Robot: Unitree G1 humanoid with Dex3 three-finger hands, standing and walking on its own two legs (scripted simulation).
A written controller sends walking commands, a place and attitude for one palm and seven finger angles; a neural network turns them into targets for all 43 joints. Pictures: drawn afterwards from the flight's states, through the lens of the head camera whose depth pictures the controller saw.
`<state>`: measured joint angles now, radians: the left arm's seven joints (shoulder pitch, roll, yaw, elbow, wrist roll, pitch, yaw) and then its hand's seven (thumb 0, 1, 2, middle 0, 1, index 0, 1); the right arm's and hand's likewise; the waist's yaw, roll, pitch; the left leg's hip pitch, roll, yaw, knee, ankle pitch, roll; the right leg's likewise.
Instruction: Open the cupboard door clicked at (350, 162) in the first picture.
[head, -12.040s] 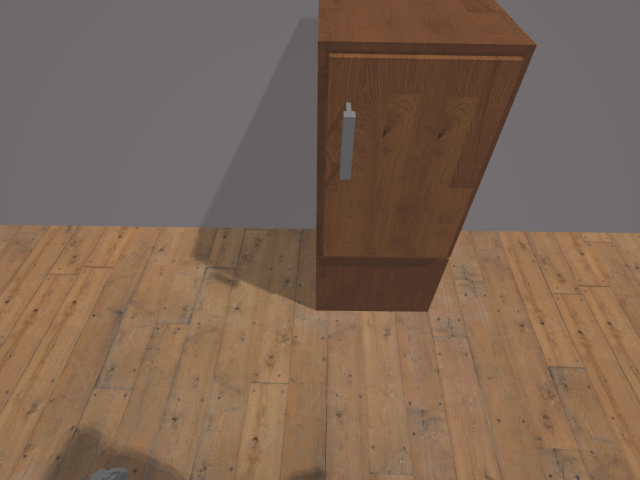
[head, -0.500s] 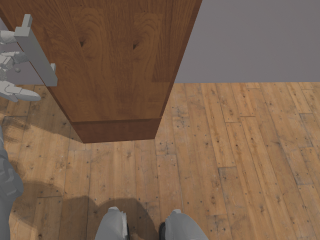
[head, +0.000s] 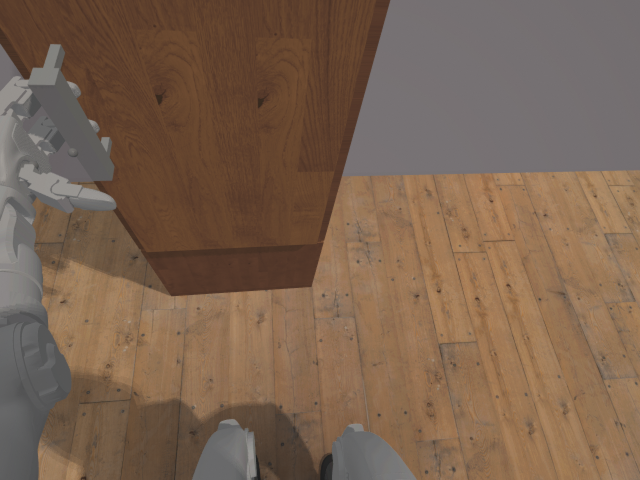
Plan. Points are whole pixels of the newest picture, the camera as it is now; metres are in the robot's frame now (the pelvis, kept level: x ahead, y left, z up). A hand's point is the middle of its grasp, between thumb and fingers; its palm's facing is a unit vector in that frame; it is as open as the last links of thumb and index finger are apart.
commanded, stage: slide the fingers in behind the handle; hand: left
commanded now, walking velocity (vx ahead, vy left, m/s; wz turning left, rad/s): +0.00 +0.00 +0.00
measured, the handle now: (81, 118) +0.53 +0.26 +0.07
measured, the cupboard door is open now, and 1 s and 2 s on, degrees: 0 0 5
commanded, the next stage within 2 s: close the thumb around the handle in 0.80 s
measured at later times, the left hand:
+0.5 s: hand (97, 147) +0.49 +0.24 +0.07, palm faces +0.05 -1.00 +0.01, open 13.9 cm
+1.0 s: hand (97, 148) +0.49 +0.24 +0.07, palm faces +0.04 -1.00 +0.00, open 13.7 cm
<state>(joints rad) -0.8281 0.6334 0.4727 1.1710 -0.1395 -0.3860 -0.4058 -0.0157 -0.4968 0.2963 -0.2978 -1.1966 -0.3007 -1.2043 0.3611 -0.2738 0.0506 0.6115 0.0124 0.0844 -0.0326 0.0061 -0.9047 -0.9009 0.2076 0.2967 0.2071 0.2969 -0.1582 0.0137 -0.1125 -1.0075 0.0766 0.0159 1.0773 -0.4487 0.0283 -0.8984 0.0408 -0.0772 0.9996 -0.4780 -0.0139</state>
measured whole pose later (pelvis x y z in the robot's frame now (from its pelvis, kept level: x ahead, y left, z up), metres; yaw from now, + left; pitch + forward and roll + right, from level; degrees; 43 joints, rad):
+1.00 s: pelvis +0.00 +0.00 +0.00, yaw +0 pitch +22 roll -4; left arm -0.84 0.57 0.43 1.16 -0.14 -0.40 -0.35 -0.02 -0.47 0.31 -0.31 -1.21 -0.32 -1.22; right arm 0.37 -0.27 0.04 0.63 0.01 0.08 -0.03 0.01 -0.91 -0.90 0.21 0.30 0.21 0.30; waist -0.16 0.02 -0.12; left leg -1.01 0.07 0.02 1.08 -0.45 0.03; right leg -0.90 0.04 -0.08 1.01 -0.49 -0.01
